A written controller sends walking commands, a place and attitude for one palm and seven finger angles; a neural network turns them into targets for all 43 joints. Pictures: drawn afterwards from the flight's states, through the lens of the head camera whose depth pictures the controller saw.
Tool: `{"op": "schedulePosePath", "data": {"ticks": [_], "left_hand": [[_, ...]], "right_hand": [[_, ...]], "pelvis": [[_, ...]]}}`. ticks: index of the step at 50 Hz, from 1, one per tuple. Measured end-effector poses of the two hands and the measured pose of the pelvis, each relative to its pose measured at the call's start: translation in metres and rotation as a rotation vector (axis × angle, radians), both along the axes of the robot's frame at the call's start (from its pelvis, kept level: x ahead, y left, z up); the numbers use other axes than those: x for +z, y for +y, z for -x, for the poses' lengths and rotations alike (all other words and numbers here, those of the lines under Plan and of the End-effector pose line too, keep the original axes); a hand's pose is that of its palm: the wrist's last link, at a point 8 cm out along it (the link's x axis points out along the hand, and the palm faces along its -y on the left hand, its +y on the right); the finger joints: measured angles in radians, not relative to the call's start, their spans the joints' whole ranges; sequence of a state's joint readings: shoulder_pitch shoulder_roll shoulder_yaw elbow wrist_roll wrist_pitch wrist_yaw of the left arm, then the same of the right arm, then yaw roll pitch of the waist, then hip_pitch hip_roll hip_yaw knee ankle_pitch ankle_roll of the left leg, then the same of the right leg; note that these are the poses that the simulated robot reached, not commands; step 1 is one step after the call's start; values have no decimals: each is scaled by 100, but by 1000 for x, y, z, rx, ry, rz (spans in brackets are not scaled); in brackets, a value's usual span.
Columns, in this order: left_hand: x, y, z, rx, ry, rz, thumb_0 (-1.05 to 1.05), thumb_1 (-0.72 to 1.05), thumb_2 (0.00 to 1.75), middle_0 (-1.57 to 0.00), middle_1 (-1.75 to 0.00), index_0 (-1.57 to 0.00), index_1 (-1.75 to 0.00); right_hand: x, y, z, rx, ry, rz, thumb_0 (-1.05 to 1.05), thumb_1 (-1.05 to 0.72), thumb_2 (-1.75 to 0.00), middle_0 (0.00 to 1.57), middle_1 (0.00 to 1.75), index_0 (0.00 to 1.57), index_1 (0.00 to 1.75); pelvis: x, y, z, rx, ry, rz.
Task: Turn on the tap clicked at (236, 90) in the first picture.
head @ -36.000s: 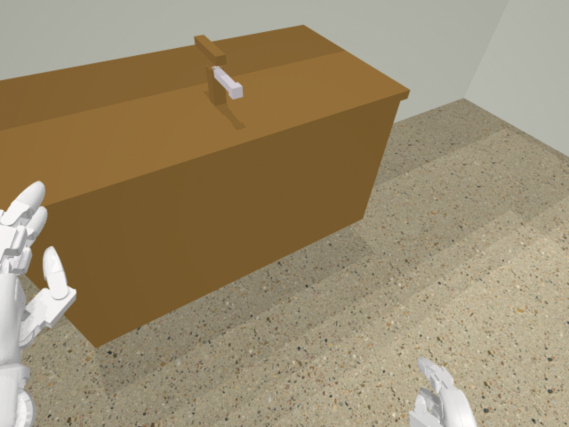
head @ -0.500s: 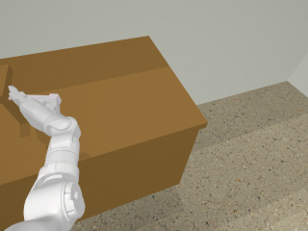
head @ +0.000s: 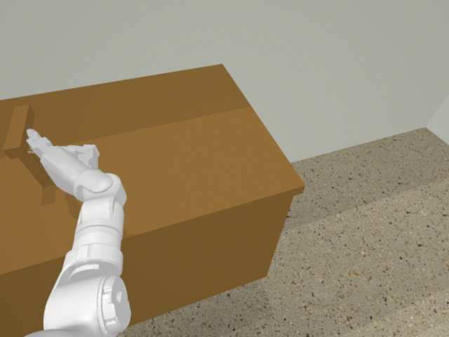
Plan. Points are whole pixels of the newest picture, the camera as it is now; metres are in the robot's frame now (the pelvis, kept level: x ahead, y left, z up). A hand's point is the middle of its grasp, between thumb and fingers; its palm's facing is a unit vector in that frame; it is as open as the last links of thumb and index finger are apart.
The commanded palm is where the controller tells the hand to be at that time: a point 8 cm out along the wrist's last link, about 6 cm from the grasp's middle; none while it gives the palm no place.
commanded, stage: lift the hand up off the lever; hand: left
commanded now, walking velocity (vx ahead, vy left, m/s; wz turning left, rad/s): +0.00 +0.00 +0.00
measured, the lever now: (89, 154) +0.46 +0.29 +0.06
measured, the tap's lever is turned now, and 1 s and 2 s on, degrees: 69 69 69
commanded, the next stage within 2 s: draw the hand back beside the body in 0.96 s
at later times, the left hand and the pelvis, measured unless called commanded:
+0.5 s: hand (89, 148) +0.42 +0.26 +0.13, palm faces +0.85 -0.53 -0.06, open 7.8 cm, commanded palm +0.36 +0.27 +0.14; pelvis +0.00 -0.01 +0.00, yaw +0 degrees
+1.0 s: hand (83, 149) +0.40 +0.26 +0.14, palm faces +0.84 -0.54 -0.07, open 7.8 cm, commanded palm +0.36 +0.27 +0.14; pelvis +0.00 -0.01 +0.01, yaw +0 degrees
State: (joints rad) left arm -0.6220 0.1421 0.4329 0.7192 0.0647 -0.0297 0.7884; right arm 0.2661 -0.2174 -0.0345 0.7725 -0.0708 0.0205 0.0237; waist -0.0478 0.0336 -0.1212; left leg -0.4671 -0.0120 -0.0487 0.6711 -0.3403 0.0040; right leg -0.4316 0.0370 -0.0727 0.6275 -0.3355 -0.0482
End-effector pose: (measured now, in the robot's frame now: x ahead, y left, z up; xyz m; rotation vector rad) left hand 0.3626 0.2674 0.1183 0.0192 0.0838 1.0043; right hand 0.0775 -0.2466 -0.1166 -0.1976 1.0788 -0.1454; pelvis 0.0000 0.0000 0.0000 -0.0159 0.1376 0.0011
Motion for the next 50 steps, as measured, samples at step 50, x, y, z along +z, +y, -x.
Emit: {"op": "schedulePosePath", "data": {"ticks": [50], "left_hand": [[25, 2, 15, -5, 25, 18, 1, 90, 90, -15, -15, -15, -15]], "right_hand": [[19, 0, -53, 42, -144, 8, 1, -90, -90, 20, 30, 20, 30]], "pelvis": [[10, -7, -4, 6, -58, -13]]}}
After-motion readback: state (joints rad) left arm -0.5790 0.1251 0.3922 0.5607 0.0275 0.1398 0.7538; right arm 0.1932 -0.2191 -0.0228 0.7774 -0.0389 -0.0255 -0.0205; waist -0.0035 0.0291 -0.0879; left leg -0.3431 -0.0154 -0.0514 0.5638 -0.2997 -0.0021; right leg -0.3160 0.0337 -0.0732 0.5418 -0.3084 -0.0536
